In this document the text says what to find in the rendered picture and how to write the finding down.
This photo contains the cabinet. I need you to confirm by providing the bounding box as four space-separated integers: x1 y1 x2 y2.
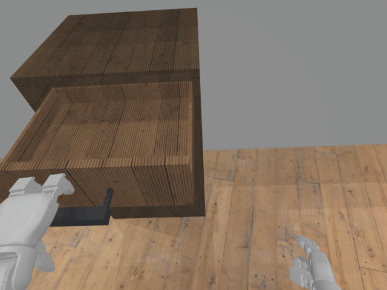
10 8 206 219

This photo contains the robot left forearm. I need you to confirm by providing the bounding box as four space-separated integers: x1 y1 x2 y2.
0 244 38 290

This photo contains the handle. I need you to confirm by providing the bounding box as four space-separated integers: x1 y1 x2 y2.
50 188 114 227

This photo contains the left robot hand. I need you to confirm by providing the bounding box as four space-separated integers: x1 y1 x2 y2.
0 173 74 272

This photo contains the drawer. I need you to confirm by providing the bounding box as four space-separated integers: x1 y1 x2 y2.
0 81 194 207

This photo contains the right robot hand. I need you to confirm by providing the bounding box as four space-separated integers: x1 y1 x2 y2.
289 235 336 290

